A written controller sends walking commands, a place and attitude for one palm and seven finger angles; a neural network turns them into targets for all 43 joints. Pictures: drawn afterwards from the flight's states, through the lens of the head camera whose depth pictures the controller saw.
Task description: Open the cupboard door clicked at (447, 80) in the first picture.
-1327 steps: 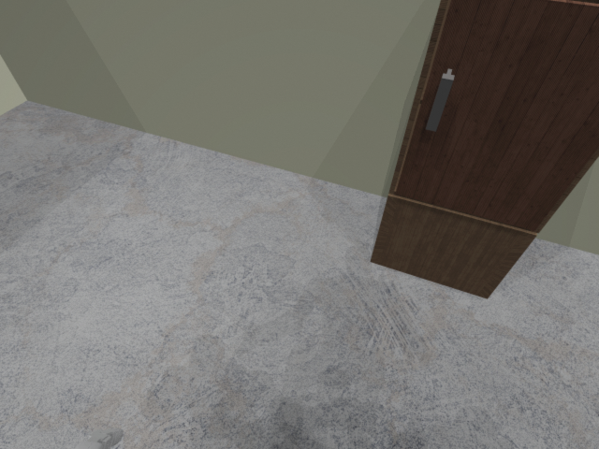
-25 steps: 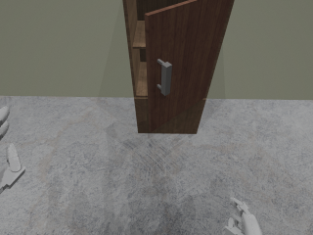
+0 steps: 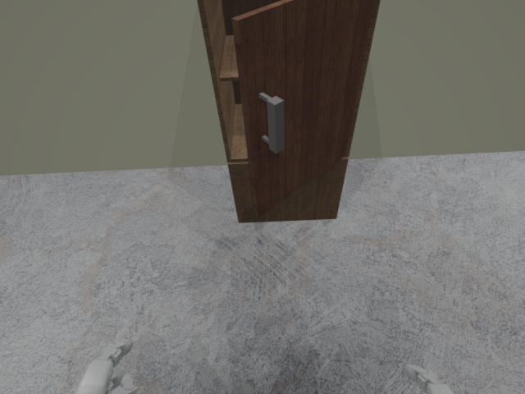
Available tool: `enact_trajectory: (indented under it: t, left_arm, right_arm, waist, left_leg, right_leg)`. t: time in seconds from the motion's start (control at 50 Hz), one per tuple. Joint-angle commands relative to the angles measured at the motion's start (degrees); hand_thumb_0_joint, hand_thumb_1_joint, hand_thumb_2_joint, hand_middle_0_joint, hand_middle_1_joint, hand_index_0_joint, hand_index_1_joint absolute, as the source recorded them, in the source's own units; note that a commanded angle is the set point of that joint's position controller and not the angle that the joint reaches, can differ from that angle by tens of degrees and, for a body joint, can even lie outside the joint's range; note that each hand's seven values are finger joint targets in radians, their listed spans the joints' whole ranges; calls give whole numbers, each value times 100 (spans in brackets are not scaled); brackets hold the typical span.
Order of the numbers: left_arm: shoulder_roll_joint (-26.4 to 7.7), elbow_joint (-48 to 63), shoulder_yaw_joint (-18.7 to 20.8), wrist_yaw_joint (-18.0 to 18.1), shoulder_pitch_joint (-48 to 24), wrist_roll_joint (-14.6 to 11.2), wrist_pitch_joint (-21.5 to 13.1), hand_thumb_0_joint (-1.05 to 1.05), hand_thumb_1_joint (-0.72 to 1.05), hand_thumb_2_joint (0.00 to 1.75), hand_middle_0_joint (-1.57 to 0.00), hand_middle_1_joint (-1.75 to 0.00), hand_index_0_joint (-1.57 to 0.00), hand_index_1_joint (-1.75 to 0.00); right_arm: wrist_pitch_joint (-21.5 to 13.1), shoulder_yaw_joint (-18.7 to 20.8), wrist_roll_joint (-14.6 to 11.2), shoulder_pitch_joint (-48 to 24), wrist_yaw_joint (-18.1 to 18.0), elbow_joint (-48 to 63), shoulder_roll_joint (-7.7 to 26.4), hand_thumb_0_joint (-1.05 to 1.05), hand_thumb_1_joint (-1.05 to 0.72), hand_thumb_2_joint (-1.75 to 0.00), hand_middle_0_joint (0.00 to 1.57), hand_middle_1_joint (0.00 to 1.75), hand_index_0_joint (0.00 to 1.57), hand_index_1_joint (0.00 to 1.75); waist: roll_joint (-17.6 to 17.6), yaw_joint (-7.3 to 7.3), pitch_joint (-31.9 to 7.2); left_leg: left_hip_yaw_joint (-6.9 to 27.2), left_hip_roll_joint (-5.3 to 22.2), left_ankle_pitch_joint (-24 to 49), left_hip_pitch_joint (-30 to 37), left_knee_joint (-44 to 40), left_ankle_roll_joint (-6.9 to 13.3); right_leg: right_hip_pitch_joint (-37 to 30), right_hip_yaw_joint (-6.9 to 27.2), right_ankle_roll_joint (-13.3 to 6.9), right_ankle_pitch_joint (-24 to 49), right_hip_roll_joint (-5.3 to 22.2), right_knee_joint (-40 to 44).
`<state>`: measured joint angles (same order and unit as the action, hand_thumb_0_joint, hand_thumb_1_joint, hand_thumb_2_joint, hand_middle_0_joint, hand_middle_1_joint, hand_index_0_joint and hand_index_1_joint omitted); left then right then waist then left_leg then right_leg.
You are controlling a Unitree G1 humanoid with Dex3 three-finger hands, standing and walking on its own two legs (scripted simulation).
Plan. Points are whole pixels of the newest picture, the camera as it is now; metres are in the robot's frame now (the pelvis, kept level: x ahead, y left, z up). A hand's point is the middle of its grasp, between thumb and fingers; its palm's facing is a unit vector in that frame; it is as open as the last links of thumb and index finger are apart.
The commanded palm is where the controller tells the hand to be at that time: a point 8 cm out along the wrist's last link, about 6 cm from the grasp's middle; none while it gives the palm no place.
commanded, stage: let the arm hang, fingers relaxed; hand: left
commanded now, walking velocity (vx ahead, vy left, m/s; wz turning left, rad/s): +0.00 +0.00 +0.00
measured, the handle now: (270, 122) +0.69 +0.01 +0.02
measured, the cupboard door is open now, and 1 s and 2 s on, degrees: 40 40 40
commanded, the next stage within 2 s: look to check the result in 0.90 s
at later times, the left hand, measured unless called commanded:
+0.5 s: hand out of the picture +0.00 +0.20 -0.15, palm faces +0.01 -0.96 -0.29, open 7.3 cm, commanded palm none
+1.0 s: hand out of the picture +0.06 +0.17 -0.15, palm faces +0.01 -0.97 -0.24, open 7.4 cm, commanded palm none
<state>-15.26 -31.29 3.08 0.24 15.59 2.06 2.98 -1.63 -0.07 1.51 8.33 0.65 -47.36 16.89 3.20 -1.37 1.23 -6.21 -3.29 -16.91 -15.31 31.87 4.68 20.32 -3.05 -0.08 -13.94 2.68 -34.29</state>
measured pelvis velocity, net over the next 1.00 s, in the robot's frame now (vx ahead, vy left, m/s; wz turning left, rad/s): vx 0.03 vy -0.02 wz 0.02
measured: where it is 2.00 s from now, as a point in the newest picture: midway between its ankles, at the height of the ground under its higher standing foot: outside the picture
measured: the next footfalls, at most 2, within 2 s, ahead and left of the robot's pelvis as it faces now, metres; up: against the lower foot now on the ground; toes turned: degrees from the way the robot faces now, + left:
none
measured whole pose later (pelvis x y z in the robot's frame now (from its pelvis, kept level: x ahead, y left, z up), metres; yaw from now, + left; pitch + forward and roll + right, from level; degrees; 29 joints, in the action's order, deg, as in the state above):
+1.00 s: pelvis +0.03 -0.02 +0.02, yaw +1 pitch -1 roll +0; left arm -11.3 -65.6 0.2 1.0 10.1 0.6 -0.8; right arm -0.2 -0.5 1.3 11.7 -0.9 -65.9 12.6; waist 0.9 -0.7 2.9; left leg -4.0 -1.5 -12.1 -5.5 18.6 2.1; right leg 9.6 -5.1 -2.0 -9.4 0.0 -20.1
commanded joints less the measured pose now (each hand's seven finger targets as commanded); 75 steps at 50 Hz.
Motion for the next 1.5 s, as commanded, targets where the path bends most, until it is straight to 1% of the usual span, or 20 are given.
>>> enact_trajectory:
  t: [0.0,0.02,0.06,0.08,0.12,0.18,0.24,0.32,0.4,0.52,0.66,0.82,0.86,0.9,1.0,1.02,1.04,1.22,1.42,1.48]
  left_arm:
    - [-897,-449,25,20,-118,-15,-314,0,90,90,-20,-30,-20,-30]
    - [-867,-712,-31,27,-207,-41,-321,0,90,90,-20,-30,-20,-30]
    - [-757,-1196,-108,52,-190,-85,-335,0,90,90,-20,-30,-20,-30]
    - [-715,-1445,-133,61,-125,-100,-340,0,90,90,-20,-30,-20,-30]
    - [-575,-1850,-100,82,5,-109,-354,0,90,90,-20,-30,-20,-30]
    - [-586,-2296,-123,80,20,-120,-366,0,90,90,-20,-30,-20,-30]
    - [-549,-2624,-140,87,1,-136,-389,0,90,90,-20,-30,-20,-30]
    - [-480,-2920,-163,100,-10,-141,-391,0,90,90,-20,-30,-20,-30]
    - [-478,-3097,-167,117,-26,-149,-412,0,90,90,-20,-30,-20,-30]
    - [-457,-3210,-177,142,-99,-147,-413,0,90,90,-20,-30,-20,-30]
    - [-460,-3214,-150,155,-237,-134,-430,0,90,90,-20,-30,-20,-30]
    - [-485,-3205,-128,145,-357,-137,-470,0,90,90,-20,-30,-20,-30]
    - [-483,-3213,-118,147,-370,-132,-479,0,90,90,-20,-30,-20,-30]
    - [-494,-3220,-119,142,-395,-138,-477,0,90,90,-20,-30,-20,-30]
    - [-515,-3253,-120,136,-407,-143,-486,0,90,90,-20,-30,-20,-30]
    - [-529,-3252,-118,136,-408,-144,-487,0,90,90,-20,-30,-20,-30]
    - [-567,-3241,-100,139,-393,-138,-498,0,90,90,-20,-30,-20,-30]
    - [-656,-3267,-108,142,-477,-150,-511,0,90,90,-20,-30,-20,-30]
    - [-743,-3249,-113,132,-596,-146,-506,0,90,90,-20,-30,-20,-30]
    - [-781,-3227,-96,133,-638,-144,-518,0,90,90,-20,-30,-20,-30]
  right_arm:
    - [0,177,-23,165,-64,113,656,0,-90,-90,20,30,20,30]
    - [33,134,-24,234,-65,-41,567,0,-90,-90,20,30,20,30]
    - [67,84,-22,244,-67,-274,460,0,-90,-90,20,30,20,30]
    - [79,54,-25,250,-78,-395,413,0,-90,-90,20,30,20,30]
    - [115,56,-13,318,-103,-593,329,0,-90,-90,20,30,20,30]
    - [169,69,-32,545,-112,-856,274,0,-90,-90,20,30,20,30]
    - [186,98,-46,798,-129,-1096,269,0,-90,-90,20,30,20,30]
    - [167,92,-47,971,-158,-1333,236,0,-90,-90,20,30,20,30]
    - [133,82,-53,1009,-178,-1471,229,0,-90,-90,20,30,20,30]
    - [123,62,-52,913,-186,-1609,176,0,-90,-90,20,30,20,30]
    - [86,58,-49,749,-185,-1679,130,0,-90,-90,20,30,20,30]
    - [53,74,-44,586,-203,-1679,213,0,-90,-90,20,30,20,30]
    - [56,79,-45,564,-211,-1674,229,0,-90,-90,20,30,20,30]
    - [58,78,-42,535,-215,-1675,243,0,-90,-90,20,30,20,30]
    - [50,77,-46,498,-228,-1666,315,0,-90,-90,20,30,20,30]
    - [50,82,-46,487,-230,-1676,325,0,-90,-90,20,30,20,30]
    - [50,89,-59,480,-229,-1650,339,0,-90,-90,20,30,20,30]
    - [55,94,-55,413,-239,-1670,444,0,-90,-90,20,30,20,30]
    - [61,97,-49,261,-226,-1658,537,0,-90,-90,20,30,20,30]
    - [52,100,-50,249,-227,-1647,559,0,-90,-90,20,30,20,30]
  waist:
    - [-1048,64,-360]
    - [-709,27,-340]
    - [5,59,-268]
    - [251,89,-237]
    - [528,124,-165]
    - [326,121,11]
    - [-124,85,70]
    - [-349,87,188]
    - [-461,94,79]
    - [-482,106,278]
    - [-339,120,229]
    - [-202,109,86]
    - [-285,97,100]
    - [-208,106,150]
    - [-262,96,-11]
    - [-194,101,-11]
    - [-281,107,-75]
    - [-368,88,-109]
    - [-298,90,-17]
    - [-303,86,-132]
  left_leg:
    - [922,619,621,131,-651,-186]
    - [891,608,570,279,-732,-204]
    - [1012,740,517,281,-1054,-193]
    - [1041,785,391,188,-1197,-201]
    - [1057,794,7,17,-1367,-227]
    - [1062,784,-358,-79,-1467,-232]
    - [1063,831,-277,89,-1469,-210]
    - [1084,874,-157,90,-1575,-188]
    - [1036,905,230,259,-1576,-190]
    - [1004,934,463,329,-1652,-206]
    - [998,950,775,407,-1701,-235]
    - [976,966,1079,629,-1724,-273]
    - [962,981,1113,663,-1712,-276]
    - [961,976,1085,646,-1736,-286]
    - [963,998,1224,790,-1730,-283]
    - [947,998,1245,800,-1727,-285]
    - [936,1001,1268,839,-1695,-276]
    - [939,1020,1464,930,-1708,-290]
    - [954,1021,1378,936,-1764,-302]
    - [949,1035,1482,987,-1751,-303]
  right_leg:
    - [-597,1061,-459,625,648,1034]
    - [-536,1063,-470,393,637,1134]
    - [-625,925,-381,49,465,1196]
    - [-768,879,-351,27,426,1235]
    - [-968,806,-346,-44,387,1350]
    - [-992,769,-349,-328,409,1591]
    - [-864,725,-361,-485,410,1739]
    - [-885,677,-355,-366,412,1746]
    - [-979,640,-343,-42,422,1689]
    - [-943,619,-311,171,412,1685]
    - [-1098,603,-279,475,433,1658]
    - [-1234,614,-283,829,453,1700]
    - [-1240,595,-283,883,458,1732]
    - [-1243,614,-287,862,452,1759]
    - [-1352,614,-298,1033,459,1758]
    - [-1355,612,-303,1068,472,1765]
    - [-1376,587,-298,1110,476,1777]
    - [-1491,586,-311,1469,506,1774]
    - [-1453,610,-297,1329,498,1853]
    - [-1543,599,-296,1469,513,1841]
